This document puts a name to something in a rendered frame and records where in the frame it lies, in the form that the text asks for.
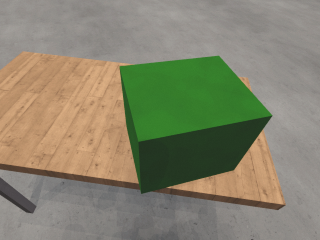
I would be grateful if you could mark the carton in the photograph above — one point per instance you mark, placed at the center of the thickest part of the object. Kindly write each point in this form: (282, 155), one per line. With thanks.
(188, 119)

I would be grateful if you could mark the table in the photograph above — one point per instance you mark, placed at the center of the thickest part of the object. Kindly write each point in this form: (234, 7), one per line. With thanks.
(64, 117)

